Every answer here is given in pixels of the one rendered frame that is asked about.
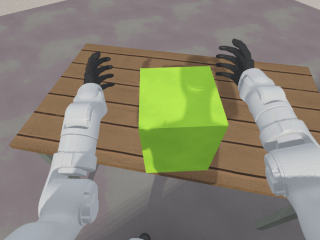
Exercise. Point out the right robot upper arm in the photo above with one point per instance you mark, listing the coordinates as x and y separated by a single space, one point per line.
294 173

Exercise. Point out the right robot hand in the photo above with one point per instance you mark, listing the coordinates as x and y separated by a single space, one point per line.
243 60

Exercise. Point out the robot right forearm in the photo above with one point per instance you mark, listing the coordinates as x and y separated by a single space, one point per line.
278 124

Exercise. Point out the carton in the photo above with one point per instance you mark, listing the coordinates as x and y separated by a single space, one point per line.
181 118

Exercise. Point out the robot left forearm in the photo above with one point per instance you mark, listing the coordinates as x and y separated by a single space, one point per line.
79 135

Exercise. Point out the table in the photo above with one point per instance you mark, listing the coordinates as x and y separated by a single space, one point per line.
239 160

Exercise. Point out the left robot hand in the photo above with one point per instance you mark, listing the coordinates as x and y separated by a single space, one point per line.
92 71

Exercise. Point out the left robot upper arm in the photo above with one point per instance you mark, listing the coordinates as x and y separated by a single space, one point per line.
66 206

